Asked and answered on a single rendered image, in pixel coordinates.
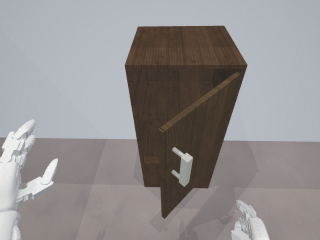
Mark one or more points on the cupboard door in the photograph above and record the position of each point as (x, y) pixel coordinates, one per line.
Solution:
(198, 131)

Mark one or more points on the handle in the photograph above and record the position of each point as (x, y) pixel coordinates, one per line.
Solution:
(185, 167)

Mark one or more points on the left robot hand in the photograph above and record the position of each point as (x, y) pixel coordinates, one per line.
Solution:
(15, 149)

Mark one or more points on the left robot forearm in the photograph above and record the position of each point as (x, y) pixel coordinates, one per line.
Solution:
(9, 220)

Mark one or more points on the right robot hand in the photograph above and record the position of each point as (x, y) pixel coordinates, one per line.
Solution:
(254, 229)

